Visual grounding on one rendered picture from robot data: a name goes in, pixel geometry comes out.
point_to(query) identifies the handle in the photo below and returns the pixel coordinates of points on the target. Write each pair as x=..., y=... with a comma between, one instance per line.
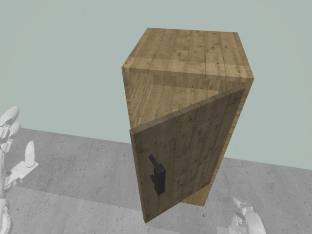
x=159, y=176

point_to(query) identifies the cupboard door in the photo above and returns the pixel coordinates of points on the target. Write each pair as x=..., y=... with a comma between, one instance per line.
x=188, y=143

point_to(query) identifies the left robot forearm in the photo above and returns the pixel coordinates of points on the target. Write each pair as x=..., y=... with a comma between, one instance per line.
x=6, y=224

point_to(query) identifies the robot left hand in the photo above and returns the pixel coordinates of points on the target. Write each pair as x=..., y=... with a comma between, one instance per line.
x=22, y=171

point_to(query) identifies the robot right hand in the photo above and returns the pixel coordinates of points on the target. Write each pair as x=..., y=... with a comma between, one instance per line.
x=251, y=222

